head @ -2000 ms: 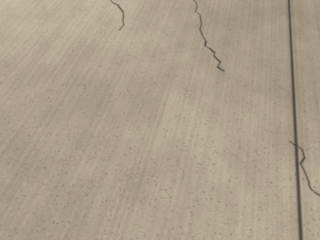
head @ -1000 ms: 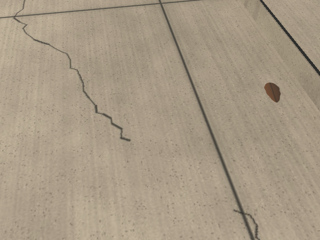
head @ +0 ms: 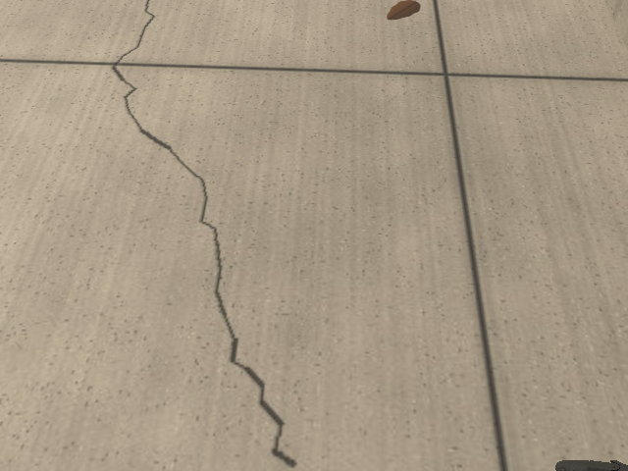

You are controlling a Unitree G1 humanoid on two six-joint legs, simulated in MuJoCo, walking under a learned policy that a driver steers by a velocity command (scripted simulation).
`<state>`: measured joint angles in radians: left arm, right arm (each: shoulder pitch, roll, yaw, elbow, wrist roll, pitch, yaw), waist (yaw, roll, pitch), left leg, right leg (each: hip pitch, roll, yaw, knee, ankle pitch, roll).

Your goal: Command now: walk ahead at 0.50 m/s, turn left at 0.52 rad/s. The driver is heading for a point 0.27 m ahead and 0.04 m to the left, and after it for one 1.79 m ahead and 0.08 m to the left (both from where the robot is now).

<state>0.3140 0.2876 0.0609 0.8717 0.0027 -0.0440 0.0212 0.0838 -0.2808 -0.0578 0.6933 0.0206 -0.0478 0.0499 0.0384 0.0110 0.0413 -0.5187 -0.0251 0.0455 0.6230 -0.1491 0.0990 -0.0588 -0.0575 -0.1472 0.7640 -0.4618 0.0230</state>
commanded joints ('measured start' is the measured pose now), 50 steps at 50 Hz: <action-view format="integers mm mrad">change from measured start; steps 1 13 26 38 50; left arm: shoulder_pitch -62 -220 -229 -229 -197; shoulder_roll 134 63 74 45 46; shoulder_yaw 12 -1 -11 -15 -6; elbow -143 -194 -188 -121 -8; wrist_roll -26 6 18 17 1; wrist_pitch -87 -41 -7 13 32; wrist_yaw -28 -17 -34 -24 -8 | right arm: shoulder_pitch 337 173 214 159 210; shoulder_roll -219 -170 -134 -67 -59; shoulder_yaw -69 -58 -35 -11 -4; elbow -4 -36 5 72 140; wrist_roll -3 -2 -16 -45 -27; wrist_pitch -6 33 105 62 31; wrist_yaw -20 -79 -91 -78 -84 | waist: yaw -169 -65 -59 -24 -36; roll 121 88 -113 63 -3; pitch -362 -139 -147 -38 -57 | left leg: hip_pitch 910 244 44 165 255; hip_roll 343 93 42 99 68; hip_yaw -767 -225 -191 -173 -131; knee -308 -272 430 -236 -178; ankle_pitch -120 496 -421 -286 23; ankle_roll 287 95 -178 -61 -89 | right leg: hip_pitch -748 -384 -135 -172 -117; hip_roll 56 69 -214 32 25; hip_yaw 258 171 534 205 205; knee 644 -110 -446 -326 -271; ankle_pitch -73 501 395 174 464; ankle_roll -18 60 -235 -36 -50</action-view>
